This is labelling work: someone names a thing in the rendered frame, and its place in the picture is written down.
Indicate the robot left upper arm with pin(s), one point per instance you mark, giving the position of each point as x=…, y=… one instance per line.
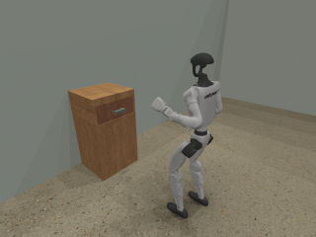
x=191, y=98

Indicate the robot right upper arm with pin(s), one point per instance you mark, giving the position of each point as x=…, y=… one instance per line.
x=218, y=105

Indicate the cabinet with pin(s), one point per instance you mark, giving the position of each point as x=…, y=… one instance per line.
x=107, y=148

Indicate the right robot shin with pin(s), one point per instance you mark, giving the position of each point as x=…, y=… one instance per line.
x=198, y=181

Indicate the robot left hand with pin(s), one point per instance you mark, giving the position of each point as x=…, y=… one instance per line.
x=158, y=105

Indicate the handle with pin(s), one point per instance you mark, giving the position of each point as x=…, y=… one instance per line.
x=121, y=110

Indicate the left robot forearm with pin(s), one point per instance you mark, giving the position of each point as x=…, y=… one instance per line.
x=180, y=119

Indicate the drawer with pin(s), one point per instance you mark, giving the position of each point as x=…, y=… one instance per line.
x=105, y=112

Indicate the robot right thigh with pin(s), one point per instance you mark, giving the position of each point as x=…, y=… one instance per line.
x=195, y=165

